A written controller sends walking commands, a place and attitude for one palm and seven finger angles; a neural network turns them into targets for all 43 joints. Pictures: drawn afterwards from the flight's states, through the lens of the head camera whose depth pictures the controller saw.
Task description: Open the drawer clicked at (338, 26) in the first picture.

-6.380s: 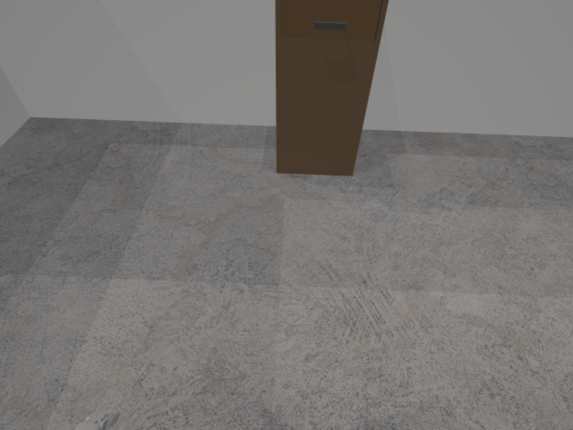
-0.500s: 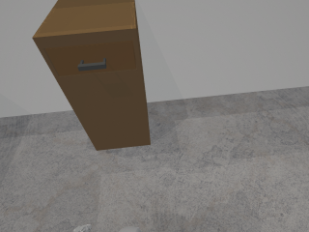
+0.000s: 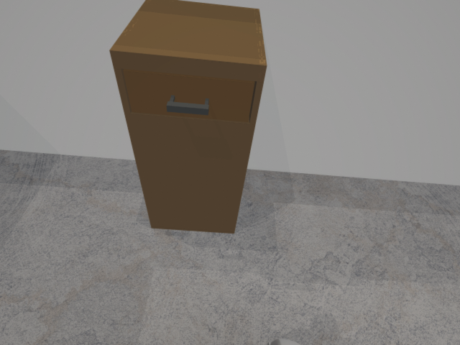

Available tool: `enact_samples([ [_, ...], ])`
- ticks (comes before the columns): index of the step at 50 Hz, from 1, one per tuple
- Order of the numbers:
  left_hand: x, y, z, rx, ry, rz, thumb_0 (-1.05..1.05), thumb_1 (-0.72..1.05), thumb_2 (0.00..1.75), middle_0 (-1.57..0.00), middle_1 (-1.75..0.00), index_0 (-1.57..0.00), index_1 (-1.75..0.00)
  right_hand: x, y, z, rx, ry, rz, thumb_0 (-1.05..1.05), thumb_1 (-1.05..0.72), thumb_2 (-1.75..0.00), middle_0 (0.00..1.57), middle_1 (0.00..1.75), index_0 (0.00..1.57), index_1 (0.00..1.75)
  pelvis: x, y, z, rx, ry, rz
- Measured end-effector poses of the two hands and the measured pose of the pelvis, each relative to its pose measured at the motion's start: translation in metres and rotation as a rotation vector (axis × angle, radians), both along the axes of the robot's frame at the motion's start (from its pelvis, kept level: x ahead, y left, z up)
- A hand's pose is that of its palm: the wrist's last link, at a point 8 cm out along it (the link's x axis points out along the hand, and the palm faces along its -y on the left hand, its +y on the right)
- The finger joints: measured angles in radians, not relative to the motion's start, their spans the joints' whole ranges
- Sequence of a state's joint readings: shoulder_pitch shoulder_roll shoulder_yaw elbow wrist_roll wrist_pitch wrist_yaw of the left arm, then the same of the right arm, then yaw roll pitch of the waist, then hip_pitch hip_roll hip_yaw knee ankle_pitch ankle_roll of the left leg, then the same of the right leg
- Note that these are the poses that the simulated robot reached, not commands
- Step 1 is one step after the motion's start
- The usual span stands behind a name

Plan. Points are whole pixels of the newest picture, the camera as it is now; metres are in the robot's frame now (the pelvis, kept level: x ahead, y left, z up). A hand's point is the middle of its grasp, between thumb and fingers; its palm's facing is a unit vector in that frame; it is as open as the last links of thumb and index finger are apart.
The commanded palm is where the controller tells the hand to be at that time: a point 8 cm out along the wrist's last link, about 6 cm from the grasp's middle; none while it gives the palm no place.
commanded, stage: take the last steps up to it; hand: left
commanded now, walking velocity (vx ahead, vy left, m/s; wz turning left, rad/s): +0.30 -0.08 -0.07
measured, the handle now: (188, 104) +0.73 +0.17 +0.00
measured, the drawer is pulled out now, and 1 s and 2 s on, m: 0.00 0.00 0.00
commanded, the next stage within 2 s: come to a stop and stand still in 0.46 s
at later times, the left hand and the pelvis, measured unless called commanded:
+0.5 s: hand (177, 301) +0.24 +0.12 -0.18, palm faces +0.01 -0.98 -0.21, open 7.2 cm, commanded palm none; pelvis +0.16 -0.06 -0.01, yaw +0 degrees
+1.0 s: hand (169, 312) +0.22 +0.13 -0.18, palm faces -0.01 -0.97 -0.24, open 7.4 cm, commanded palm none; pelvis +0.21 -0.06 -0.01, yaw -4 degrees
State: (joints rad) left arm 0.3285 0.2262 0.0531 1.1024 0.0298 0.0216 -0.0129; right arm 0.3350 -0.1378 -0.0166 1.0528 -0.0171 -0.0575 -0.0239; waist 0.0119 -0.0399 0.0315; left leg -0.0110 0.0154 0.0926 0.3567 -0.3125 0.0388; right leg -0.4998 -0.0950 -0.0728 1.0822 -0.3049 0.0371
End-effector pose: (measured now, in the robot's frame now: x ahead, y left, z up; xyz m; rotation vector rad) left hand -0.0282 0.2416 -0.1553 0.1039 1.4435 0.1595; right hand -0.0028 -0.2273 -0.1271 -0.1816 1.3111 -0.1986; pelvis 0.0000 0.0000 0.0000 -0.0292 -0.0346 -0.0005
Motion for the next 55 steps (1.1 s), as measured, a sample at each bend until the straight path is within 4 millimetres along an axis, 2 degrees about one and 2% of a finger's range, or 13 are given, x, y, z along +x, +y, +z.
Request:
enact_samples([
  [5,0.075,-0.006,0.000,0.002,-0.095,-0.042,0.01,0.91,0.90,-0.19,-0.30,-0.20,-0.30,-0.030,0.010,-0.007,0.034,0.137,-0.071,0.00,-0.92,-0.89,0.20,0.30,0.20,0.30,0.028,-0.003,-0.003,0.013,-0.004,-0.010],
  [10,0.164,-0.027,0.000,0.000,-0.183,-0.119,0.01,0.91,0.90,-0.19,-0.30,-0.19,-0.30,-0.046,0.012,-0.015,0.070,0.253,-0.151,0.00,-0.91,-0.89,0.20,0.30,0.20,0.30,0.064,-0.016,-0.011,0.026,-0.007,-0.023],
  [14,0.237,-0.052,-0.002,0.008,-0.282,-0.169,0.01,0.91,0.90,-0.19,-0.30,-0.20,-0.30,-0.042,0.003,-0.028,0.100,0.337,-0.194,0.01,-0.91,-0.89,0.20,0.30,0.20,0.30,0.100,-0.035,-0.025,0.025,-0.010,-0.028],
  [17,0.268,-0.067,-0.006,0.022,-0.352,-0.160,0.01,0.91,0.90,-0.19,-0.30,-0.20,-0.30,-0.018,-0.014,-0.039,0.110,0.354,-0.201,0.01,-0.91,-0.89,0.20,0.30,0.20,0.30,0.122,-0.050,-0.034,0.026,-0.022,-0.027],
  [19,0.271,-0.074,-0.003,0.022,-0.348,-0.141,0.01,0.91,0.90,-0.19,-0.30,-0.20,-0.30,0.013,-0.028,-0.041,0.098,0.309,-0.186,0.01,-0.91,-0.89,0.20,0.30,0.20,0.30,0.131,-0.054,-0.031,0.015,-0.033,-0.017],
  [22,0.266,-0.079,0.001,0.027,-0.301,-0.109,0.00,0.92,0.90,-0.19,-0.30,-0.20,-0.30,0.072,-0.046,-0.038,0.076,0.195,-0.141,0.01,-0.91,-0.89,0.20,0.30,0.20,0.30,0.145,-0.058,-0.022,0.009,-0.028,-0.010],
  [27,0.259,-0.069,0.006,0.051,-0.230,-0.077,-0.01,0.94,0.90,-0.20,-0.30,-0.20,-0.30,0.166,-0.058,-0.026,0.052,0.009,-0.074,0.00,-0.92,-0.89,0.19,0.30,0.20,0.30,0.168,-0.060,-0.012,0.003,-0.006,0.000],
  [30,0.255,-0.065,0.002,0.036,-0.193,-0.051,0.00,0.94,0.90,-0.20,-0.30,-0.20,-0.30,0.207,-0.057,-0.019,0.032,-0.052,-0.039,0.01,-0.93,-0.89,0.19,0.30,0.20,0.30,0.184,-0.056,-0.010,-0.003,0.002,-0.003],
  [33,0.250,-0.062,-0.007,0.012,-0.151,-0.019,0.00,0.93,0.90,-0.20,-0.30,-0.20,-0.30,0.235,-0.053,-0.018,0.009,-0.082,-0.010,0.01,-0.94,-0.89,0.19,0.30,0.20,0.30,0.200,-0.047,-0.013,-0.022,0.002,-0.009],
  [39,0.242,-0.066,-0.009,-0.028,-0.053,0.007,0.01,0.92,0.90,-0.19,-0.30,-0.20,-0.30,0.262,-0.039,-0.009,-0.006,-0.058,0.008,0.01,-0.96,-0.89,0.19,0.30,0.20,0.30,0.223,-0.037,-0.006,0.018,0.004,-0.023],
  [44,0.237,-0.065,-0.004,-0.014,0.022,-0.022,0.01,0.91,0.90,-0.19,-0.30,-0.20,-0.30,0.270,-0.038,-0.014,0.006,-0.048,-0.015,0.00,-0.95,-0.89,0.20,0.30,0.20,0.30,0.224,-0.038,-0.006,0.045,0.014,-0.041],
  [50,0.247,-0.060,0.007,0.073,0.027,-0.055,0.01,0.91,0.90,-0.20,-0.30,-0.20,-0.30,0.253,-0.060,-0.023,0.022,-0.011,-0.052,0.00,-0.94,-0.89,0.20,0.30,0.20,0.30,0.213,-0.058,-0.007,0.046,0.024,-0.060],
  [55,0.264,-0.075,0.015,0.145,-0.062,-0.085,0.01,0.91,0.90,-0.19,-0.30,-0.20,-0.30,0.234,-0.093,-0.042,0.061,0.005,-0.076,0.00,-0.92,-0.89,0.20,0.30,0.20,0.30,0.204,-0.088,-0.016,0.068,0.016,-0.070],
])
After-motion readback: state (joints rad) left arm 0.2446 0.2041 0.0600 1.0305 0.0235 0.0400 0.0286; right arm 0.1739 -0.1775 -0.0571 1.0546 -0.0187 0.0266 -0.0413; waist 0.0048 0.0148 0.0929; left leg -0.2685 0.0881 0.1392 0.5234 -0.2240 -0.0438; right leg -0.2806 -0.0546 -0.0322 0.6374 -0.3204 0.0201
